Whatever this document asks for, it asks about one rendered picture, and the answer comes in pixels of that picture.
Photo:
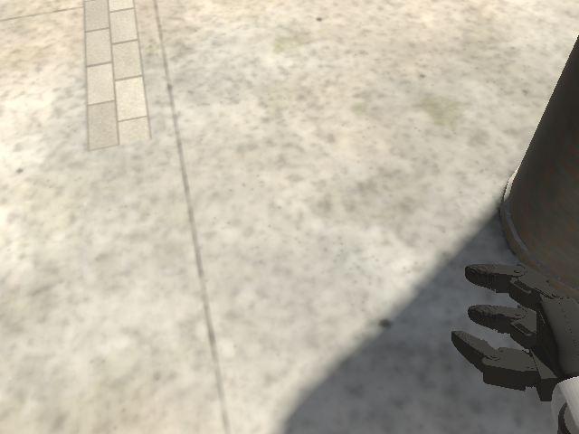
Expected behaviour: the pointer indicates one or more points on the right robot hand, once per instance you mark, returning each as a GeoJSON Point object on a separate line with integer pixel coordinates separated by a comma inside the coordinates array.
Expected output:
{"type": "Point", "coordinates": [551, 334]}

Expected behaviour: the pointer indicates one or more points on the right robot forearm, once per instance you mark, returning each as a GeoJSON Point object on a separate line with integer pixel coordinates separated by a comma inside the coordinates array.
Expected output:
{"type": "Point", "coordinates": [565, 406]}

